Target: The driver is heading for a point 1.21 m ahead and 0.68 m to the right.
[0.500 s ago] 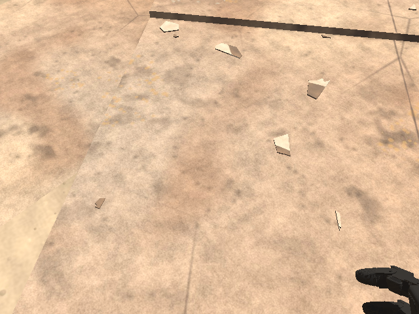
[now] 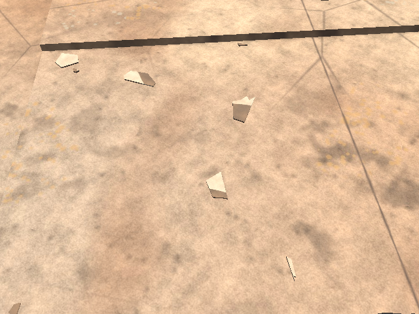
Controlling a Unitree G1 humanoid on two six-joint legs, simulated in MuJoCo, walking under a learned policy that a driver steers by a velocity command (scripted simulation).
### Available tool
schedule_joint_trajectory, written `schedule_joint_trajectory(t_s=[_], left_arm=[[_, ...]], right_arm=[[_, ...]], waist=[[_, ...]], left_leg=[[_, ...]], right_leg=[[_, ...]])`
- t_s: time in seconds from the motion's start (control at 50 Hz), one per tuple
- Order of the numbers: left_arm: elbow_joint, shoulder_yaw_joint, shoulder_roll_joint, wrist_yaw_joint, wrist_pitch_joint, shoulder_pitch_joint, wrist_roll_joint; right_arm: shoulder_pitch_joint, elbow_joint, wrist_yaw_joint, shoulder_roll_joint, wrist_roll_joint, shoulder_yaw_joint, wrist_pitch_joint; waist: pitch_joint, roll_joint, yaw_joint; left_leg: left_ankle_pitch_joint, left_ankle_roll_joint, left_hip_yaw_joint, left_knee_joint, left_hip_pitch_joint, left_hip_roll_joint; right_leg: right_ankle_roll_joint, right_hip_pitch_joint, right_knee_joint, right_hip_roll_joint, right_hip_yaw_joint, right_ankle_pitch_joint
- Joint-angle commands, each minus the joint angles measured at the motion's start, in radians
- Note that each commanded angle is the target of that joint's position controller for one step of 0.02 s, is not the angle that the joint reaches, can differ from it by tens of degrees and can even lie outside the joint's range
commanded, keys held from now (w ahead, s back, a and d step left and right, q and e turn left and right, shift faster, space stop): e+shift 0.82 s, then q+shift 0.18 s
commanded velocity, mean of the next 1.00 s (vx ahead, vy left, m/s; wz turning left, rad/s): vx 0.03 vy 0.00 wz -0.84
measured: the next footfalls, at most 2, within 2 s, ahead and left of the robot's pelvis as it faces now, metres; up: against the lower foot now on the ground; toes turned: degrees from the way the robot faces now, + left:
left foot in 0.42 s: +0.25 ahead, +0.13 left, +0.00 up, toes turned -36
right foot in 0.88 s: +0.05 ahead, -0.07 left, +0.00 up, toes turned -54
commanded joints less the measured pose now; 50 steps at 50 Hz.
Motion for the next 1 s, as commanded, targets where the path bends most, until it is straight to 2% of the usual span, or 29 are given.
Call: schedule_joint_trajectory(t_s=[0.02,0.04,0.06,0.1,0.16,0.22,0.28,0.34,0.4,0.42,0.44,0.46,0.48,0.5,0.52,0.54,0.58,0.62,0.66,0.74,0.8,0.84,0.86,0.88,0.9,0.92,0.94,0.96,1.0], left_arm=[[-0.134,0.055,0.182,0.018,-0.003,0.006,-0.022],[-0.144,0.044,0.15,0.028,0.008,-0.021,-0.045],[-0.151,0.043,0.142,0.038,0.017,-0.038,-0.045],[-0.165,0.044,0.132,0.053,0.037,-0.05,-0.036],[-0.164,0.062,0.17,0.078,0.063,-0.013,-0.032],[-0.176,0.067,0.176,0.091,0.086,-0.033,-0.037],[-0.185,0.066,0.168,0.087,0.101,-0.047,-0.034],[-0.198,0.067,0.168,0.078,0.106,-0.062,-0.032],[-0.217,0.065,0.169,0.07,0.109,-0.105,-0.042],[-0.218,0.057,0.147,0.066,0.11,-0.096,-0.047],[-0.203,0.038,0.088,0.061,0.111,-0.006,-0.041],[-0.237,0.049,0.133,0.053,0.099,-0.025,-0.049],[-0.215,0.074,0.228,0.047,0.088,-0.027,-0.037],[-0.19,0.081,0.244,0.044,0.092,-0.019,-0.042],[-0.166,0.076,0.222,0.048,0.104,-0.004,-0.04],[-0.164,0.064,0.193,0.046,0.111,0.011,-0.038],[-0.184,0.044,0.148,0.043,0.11,-0.022,-0.047],[-0.206,0.033,0.128,0.046,0.106,-0.078,-0.052],[-0.217,0.028,0.117,0.046,0.104,-0.101,-0.047],[-0.213,0.018,0.089,0.035,0.103,-0.099,-0.037],[-0.198,0.029,0.102,0.027,0.116,-0.079,-0.038],[-0.193,0.034,0.095,0.021,0.125,-0.063,-0.034],[-0.175,0.039,0.088,0.023,0.125,-0.014,-0.03],[-0.15,0.052,0.124,0.033,0.119,0.05,-0.025],[-0.157,0.071,0.234,0.05,0.106,0.097,-0.02],[-0.18,0.058,0.237,0.05,0.084,0.039,0.018],[-0.169,0.027,0.141,0.04,0.064,0.037,0.032],[-0.131,0.006,0.085,0.038,0.051,-0.002,0.028],[-0.11,-0.005,0.055,0.046,0.041,-0.087,0.012]], right_arm=[[0.035,-0.108,0.025,-0.143,0.005,-0.024,-0.028],[-0.004,-0.112,0.015,-0.127,-0.01,-0.023,-0.021],[-0.018,-0.123,0.011,-0.119,-0.014,-0.024,-0.012],[-0.017,-0.115,0.012,-0.086,-0.005,-0.023,-0.001],[-0.03,-0.102,0.001,-0.055,0.002,-0.018,-0.002],[-0.043,-0.091,-0.007,-0.068,0.009,-0.026,-0.001],[-0.07,-0.09,-0.006,-0.078,0.012,-0.033,-0.012],[-0.076,-0.089,0.007,-0.095,0.015,-0.041,-0.036],[-0.004,-0.064,0.021,-0.128,0.018,-0.06,-0.053],[0.024,-0.054,0.021,-0.148,0.016,-0.069,-0.052],[0.006,-0.074,0.015,-0.198,-0.001,-0.077,-0.04],[0.016,-0.078,0.016,-0.224,-0.039,-0.081,-0.03],[-0.013,-0.104,0.01,-0.168,-0.037,-0.073,-0.032],[-0.051,-0.12,-0.001,-0.123,-0.023,-0.06,-0.025],[-0.064,-0.133,-0.013,-0.105,-0.012,-0.051,-0.015],[-0.065,-0.137,-0.023,-0.11,-0.003,-0.047,-0.008],[-0.027,-0.13,-0.034,-0.125,-0.014,-0.044,0.003],[0.027,-0.119,-0.035,-0.144,-0.023,-0.05,0.009],[0.055,-0.111,-0.03,-0.163,-0.023,-0.058,0.013],[0.031,-0.106,-0.012,-0.198,-0.014,-0.076,0.016],[0.017,-0.097,0.007,-0.209,0.004,-0.086,0.009],[0.031,-0.082,0.018,-0.207,0.028,-0.088,0.001],[0.036,-0.069,0.021,-0.191,0.044,-0.081,0.0],[0.095,-0.04,0.03,-0.14,0.042,-0.064,-0.002],[0.097,-0.081,0.043,-0.056,-0.018,-0.026,-0.006],[0.058,-0.094,0.035,-0.088,-0.015,-0.035,-0.004],[0.014,-0.075,0.026,-0.142,0.015,-0.047,0.006],[0.041,-0.055,0.024,-0.116,0.03,-0.041,0.015],[0.105,-0.005,0.014,-0.119,0.021,-0.046,0.034]], waist=[[-0.293,0.027,-0.02],[-0.227,0.109,-0.039],[-0.199,0.086,-0.057],[-0.172,0.026,-0.065],[-0.217,-0.028,-0.041],[-0.23,-0.087,-0.024],[-0.209,-0.138,-0.001],[-0.201,-0.168,0.013],[-0.199,-0.17,-0.023],[-0.212,-0.11,-0.028],[-0.257,0.076,0.022],[-0.217,0.327,0.027],[-0.186,0.255,0.018],[-0.161,0.188,0.018],[-0.143,0.131,0.014],[-0.116,0.114,0.005],[-0.091,0.116,-0.02],[-0.106,0.146,-0.061],[-0.132,0.16,-0.082],[-0.162,0.176,-0.073],[-0.16,0.191,-0.056],[-0.163,0.183,-0.039],[-0.173,0.16,-0.007],[-0.19,0.054,0.007],[-0.226,-0.279,-0.013],[-0.293,-0.312,0.009],[-0.295,-0.179,0.052],[-0.245,-0.164,0.008],[-0.188,-0.149,-0.027]], left_leg=[[0.071,-0.018,-0.235,0.303,-0.419,-0.023],[0.12,-0.018,-0.228,0.219,-0.405,0.007],[0.147,-0.018,-0.233,0.13,-0.36,0.02],[0.171,-0.032,-0.211,-0.045,-0.295,0.015],[0.211,-0.067,-0.206,-0.216,-0.272,-0.011],[0.285,-0.078,-0.222,-0.314,-0.247,-0.016],[0.306,-0.075,-0.231,-0.401,-0.214,-0.022],[0.287,-0.056,-0.243,-0.518,-0.161,-0.027],[0.368,-0.026,-0.229,-0.748,0.002,-0.012],[0.468,0.002,-0.252,-0.847,0.124,0.062],[0.551,0.095,-0.41,-0.836,0.275,0.273],[0.647,0.246,-0.617,-0.885,0.229,0.419],[0.608,0.276,-0.603,-0.885,0.197,0.441],[0.541,0.238,-0.481,-0.866,0.172,0.377],[0.492,0.201,-0.388,-0.852,0.158,0.318],[0.503,0.196,-0.338,-0.856,0.144,0.301],[0.557,0.199,-0.24,-0.877,0.152,0.275],[0.594,0.218,-0.199,-0.882,0.233,0.294],[0.624,0.236,-0.172,-0.882,0.288,0.328],[0.631,0.222,-0.063,-0.876,0.248,0.36],[0.625,0.193,-0.001,-0.85,0.212,0.384],[0.627,0.162,0.009,-0.786,0.197,0.391],[0.62,0.127,0.032,-0.712,0.159,0.368],[0.554,0.061,0.087,-0.58,0.043,0.313],[0.008,-0.038,0.154,-0.262,-0.262,0.195],[-0.125,-0.072,0.031,-0.057,-0.364,0.143],[-0.073,-0.063,-0.044,-0.001,-0.308,0.168],[-0.02,-0.052,-0.066,-0.041,-0.289,0.175],[0.118,-0.07,-0.09,-0.061,-0.227,0.155]], right_leg=[[-0.242,0.548,-0.314,-0.342,0.713,0.161],[-0.19,0.433,-0.332,-0.295,0.644,0.068],[-0.162,0.349,-0.336,-0.254,0.597,0.049],[-0.11,0.284,-0.331,-0.175,0.513,0.08],[-0.085,0.313,-0.296,-0.151,0.507,0.172],[-0.047,0.309,-0.282,-0.128,0.527,0.048],[-0.038,0.306,-0.274,-0.111,0.57,-0.04],[-0.04,0.335,-0.237,-0.112,0.635,-0.005],[-0.013,0.305,-0.179,-0.079,0.68,0.005],[0.019,0.239,-0.101,-0.03,0.639,-0.158],[0.064,0.107,0.106,0.062,0.497,-0.462],[0.118,-0.058,0.337,0.136,0.306,-0.529],[0.163,-0.11,0.497,0.039,0.278,-0.443],[0.176,-0.112,0.553,0.007,0.253,-0.367],[0.189,-0.118,0.619,-0.01,0.227,-0.309],[0.199,-0.146,0.687,-0.023,0.199,-0.269],[0.211,-0.178,0.665,-0.067,0.118,-0.222],[0.231,-0.216,0.59,-0.116,0.084,-0.205],[0.245,-0.211,0.519,-0.154,0.075,-0.216],[0.225,-0.065,0.336,-0.183,0.029,-0.213],[0.187,0.056,0.19,-0.167,-0.02,-0.214],[0.145,0.152,0.033,-0.138,-0.032,-0.197],[0.111,0.263,-0.114,-0.101,-0.038,-0.125],[0.072,0.445,-0.236,-0.099,0.021,0.056],[-0.021,0.674,-0.223,-0.38,0.376,0.548],[-0.216,0.565,-0.222,-0.548,0.465,0.649],[-0.204,0.5,-0.24,-0.476,0.352,0.552],[-0.14,0.456,-0.248,-0.404,0.252,0.42],[-0.08,0.376,-0.263,-0.347,0.134,0.354]])
Velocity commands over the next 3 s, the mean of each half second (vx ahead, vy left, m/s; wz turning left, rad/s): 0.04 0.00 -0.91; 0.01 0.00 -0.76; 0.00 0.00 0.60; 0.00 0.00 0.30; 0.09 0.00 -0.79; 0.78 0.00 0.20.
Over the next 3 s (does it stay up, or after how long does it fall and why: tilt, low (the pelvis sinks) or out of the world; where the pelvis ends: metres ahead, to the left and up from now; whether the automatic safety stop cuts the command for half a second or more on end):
stays up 0.30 -0.24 0.03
